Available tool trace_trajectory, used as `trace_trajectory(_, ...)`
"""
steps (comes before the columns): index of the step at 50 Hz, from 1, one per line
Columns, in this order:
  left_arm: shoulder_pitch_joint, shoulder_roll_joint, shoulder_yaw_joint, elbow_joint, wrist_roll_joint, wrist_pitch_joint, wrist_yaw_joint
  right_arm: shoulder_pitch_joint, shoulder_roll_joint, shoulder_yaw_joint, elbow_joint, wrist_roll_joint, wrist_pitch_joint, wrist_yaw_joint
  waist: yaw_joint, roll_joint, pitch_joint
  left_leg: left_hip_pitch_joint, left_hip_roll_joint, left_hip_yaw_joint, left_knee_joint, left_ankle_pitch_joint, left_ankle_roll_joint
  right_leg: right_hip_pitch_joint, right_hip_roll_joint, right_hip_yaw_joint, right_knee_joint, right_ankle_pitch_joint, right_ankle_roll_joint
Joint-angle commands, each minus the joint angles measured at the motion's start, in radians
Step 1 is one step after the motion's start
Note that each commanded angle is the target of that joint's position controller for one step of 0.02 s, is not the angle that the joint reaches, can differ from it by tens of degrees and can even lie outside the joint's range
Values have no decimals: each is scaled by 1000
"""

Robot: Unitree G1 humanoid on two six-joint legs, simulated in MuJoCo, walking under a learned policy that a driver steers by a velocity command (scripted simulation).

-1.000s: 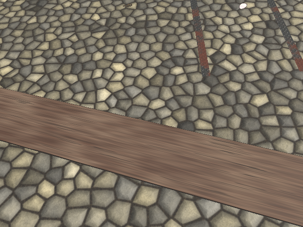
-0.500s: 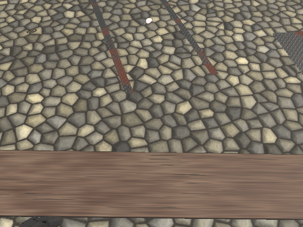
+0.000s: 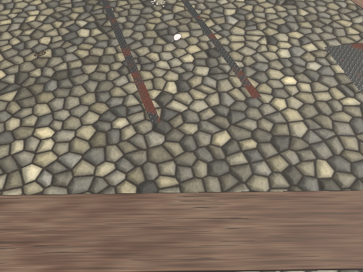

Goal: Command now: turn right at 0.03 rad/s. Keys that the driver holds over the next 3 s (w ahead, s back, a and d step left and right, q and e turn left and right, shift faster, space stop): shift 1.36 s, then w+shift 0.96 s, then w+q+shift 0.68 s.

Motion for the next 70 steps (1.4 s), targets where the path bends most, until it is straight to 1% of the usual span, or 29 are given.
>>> trace_trajectory(1,-18,113,30,-62,-1,-17,7,-20,-98,-23,-46,2,-14,-7,-1,-13,-45,25,31,-32,-74,142,18,-15,-54,59,-107,193,-30)
trace_trajectory(8,-3,97,29,-30,-3,-18,13,3,-97,-23,3,4,-15,-17,0,-9,-43,20,30,-30,-79,141,14,0,-44,45,-103,211,-28)
trace_trajectory(16,15,89,30,24,-6,-18,19,29,-95,-23,69,7,-13,-27,-3,-10,-30,20,27,-27,-87,139,13,5,-36,33,-109,222,-22)
trace_trajectory(27,40,86,30,125,-12,-23,27,53,-86,-23,157,10,-5,-38,-7,-5,-12,31,21,-22,-106,144,17,9,-28,16,-126,226,-15)
trace_trajectory(37,59,82,26,224,-15,-23,32,78,-77,-19,217,11,0,-44,-7,-1,3,37,14,-17,-123,145,22,11,-22,3,-144,216,-11)
trace_trajectory(45,72,76,18,290,-17,-21,33,104,-66,-14,248,12,1,-47,-5,-1,14,37,10,-13,-133,140,25,8,-19,-6,-155,202,-9)
trace_trajectory(52,84,68,11,335,-18,-20,33,128,-56,-7,266,12,1,-46,-2,0,22,34,6,-11,-138,133,27,3,-17,-12,-161,190,-7)
trace_trajectory(68,114,52,-6,395,-20,-18,32,180,-37,5,283,12,-1,-45,2,1,35,25,2,-10,-143,121,32,-11,-15,-21,-165,171,-4)
trace_trajectory(69,146,40,-8,412,-23,-16,34,215,-34,3,300,16,2,-48,1,11,-16,46,-18,5,-145,-112,44,1,17,-57,-144,-43,-13)
trace_trajectory(70,153,63,1,408,-33,-16,35,231,-69,-9,299,29,4,-51,-2,27,17,10,-12,-20,-150,-400,73,-57,35,-70,-106,-313,-34)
